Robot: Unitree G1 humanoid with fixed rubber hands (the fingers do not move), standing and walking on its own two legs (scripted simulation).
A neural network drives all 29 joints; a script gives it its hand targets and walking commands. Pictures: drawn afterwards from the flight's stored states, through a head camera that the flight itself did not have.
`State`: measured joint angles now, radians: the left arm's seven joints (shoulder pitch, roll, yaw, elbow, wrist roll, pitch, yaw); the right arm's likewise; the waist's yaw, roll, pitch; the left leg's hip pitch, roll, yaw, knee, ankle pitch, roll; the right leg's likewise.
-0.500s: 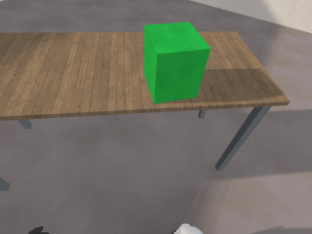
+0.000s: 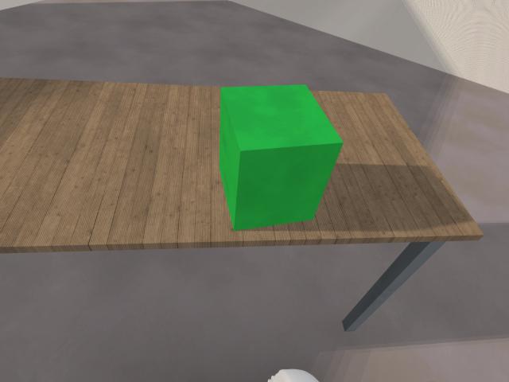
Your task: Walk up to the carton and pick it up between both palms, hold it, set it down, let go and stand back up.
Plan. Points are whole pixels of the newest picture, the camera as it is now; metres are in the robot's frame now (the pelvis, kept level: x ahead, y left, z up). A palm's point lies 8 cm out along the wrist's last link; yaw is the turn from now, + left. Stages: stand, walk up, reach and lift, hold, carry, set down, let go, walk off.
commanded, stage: walk up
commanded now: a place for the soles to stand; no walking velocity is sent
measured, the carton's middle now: (269, 157) +0.51 -0.03 +0.07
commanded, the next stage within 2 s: none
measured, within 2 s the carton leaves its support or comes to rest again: neither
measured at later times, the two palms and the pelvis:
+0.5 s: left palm out of the picture +0.16 +0.26 -0.10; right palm (458, 360) +0.19 -0.38 -0.11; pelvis +0.08 -0.07 -0.01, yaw +4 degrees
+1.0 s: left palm out of the picture +0.13 +0.28 -0.09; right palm (461, 357) +0.19 -0.37 -0.08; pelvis +0.08 -0.05 +0.02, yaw +7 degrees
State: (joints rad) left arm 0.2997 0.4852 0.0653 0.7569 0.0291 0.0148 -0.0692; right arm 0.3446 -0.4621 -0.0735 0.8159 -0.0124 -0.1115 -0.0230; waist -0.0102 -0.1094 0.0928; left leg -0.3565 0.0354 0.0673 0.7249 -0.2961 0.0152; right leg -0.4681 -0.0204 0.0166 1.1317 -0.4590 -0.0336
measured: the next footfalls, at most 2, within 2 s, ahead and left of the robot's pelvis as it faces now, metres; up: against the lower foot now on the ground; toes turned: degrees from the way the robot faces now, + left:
right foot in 0.16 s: +0.17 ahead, -0.20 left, +0.00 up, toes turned +9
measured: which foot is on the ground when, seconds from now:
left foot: down 0.00-1.00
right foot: up 0.00-0.14, down 0.16-1.00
